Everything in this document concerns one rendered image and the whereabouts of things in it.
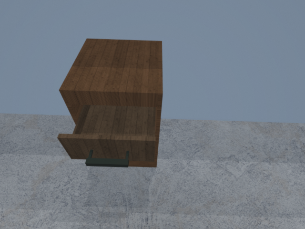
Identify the drawer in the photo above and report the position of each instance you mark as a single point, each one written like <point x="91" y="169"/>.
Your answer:
<point x="110" y="131"/>

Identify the handle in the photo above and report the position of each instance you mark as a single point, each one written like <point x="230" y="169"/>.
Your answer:
<point x="107" y="162"/>

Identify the cabinet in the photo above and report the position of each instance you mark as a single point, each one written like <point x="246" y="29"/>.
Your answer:
<point x="118" y="73"/>

